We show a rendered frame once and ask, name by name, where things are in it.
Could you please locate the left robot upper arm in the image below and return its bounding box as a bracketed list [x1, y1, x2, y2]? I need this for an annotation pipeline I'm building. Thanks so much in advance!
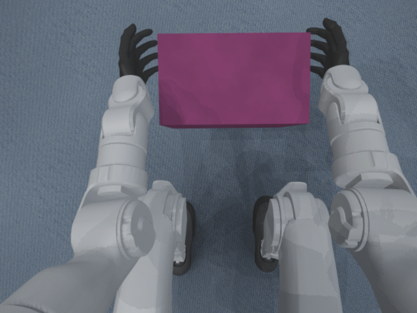
[0, 198, 156, 313]

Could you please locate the left robot hand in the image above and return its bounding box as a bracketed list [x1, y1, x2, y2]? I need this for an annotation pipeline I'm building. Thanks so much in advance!
[118, 23, 158, 85]

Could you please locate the carton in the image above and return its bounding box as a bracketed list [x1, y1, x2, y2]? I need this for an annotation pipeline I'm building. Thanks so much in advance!
[157, 33, 311, 128]

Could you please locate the robot left shin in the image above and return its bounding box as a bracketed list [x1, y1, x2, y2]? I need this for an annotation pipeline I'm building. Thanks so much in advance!
[138, 180, 186, 262]

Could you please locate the right robot hand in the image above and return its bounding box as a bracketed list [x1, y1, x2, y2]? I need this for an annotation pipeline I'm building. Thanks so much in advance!
[306, 18, 350, 79]

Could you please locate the robot left thigh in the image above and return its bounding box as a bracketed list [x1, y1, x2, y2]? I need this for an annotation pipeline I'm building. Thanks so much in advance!
[113, 189, 187, 313]

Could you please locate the right robot forearm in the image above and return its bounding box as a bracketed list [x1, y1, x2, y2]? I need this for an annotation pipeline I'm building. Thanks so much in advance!
[318, 65, 417, 200]

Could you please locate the left robot forearm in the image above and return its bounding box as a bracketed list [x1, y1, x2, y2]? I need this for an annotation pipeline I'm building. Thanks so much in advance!
[71, 75, 154, 243]

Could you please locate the right robot upper arm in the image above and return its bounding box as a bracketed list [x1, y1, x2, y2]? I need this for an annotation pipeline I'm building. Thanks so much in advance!
[328, 187, 417, 313]

